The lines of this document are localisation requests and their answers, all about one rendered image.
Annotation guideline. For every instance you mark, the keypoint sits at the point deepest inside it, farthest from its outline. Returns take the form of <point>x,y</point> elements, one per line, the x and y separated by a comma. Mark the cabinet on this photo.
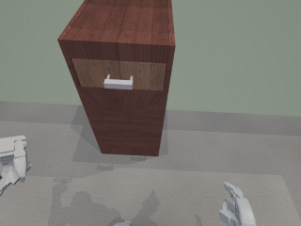
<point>123,121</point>

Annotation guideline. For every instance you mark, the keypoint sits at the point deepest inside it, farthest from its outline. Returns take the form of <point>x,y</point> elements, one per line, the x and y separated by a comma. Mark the right robot hand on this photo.
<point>240,211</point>

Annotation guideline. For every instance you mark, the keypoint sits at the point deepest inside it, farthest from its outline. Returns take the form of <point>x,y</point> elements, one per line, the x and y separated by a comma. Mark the drawer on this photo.
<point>146,75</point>

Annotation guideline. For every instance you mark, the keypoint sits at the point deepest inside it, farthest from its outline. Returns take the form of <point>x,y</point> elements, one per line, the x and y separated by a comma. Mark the handle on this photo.
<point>117,83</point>

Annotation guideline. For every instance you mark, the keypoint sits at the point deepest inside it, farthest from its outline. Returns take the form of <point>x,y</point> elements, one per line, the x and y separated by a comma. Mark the left robot hand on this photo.
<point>13,155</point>

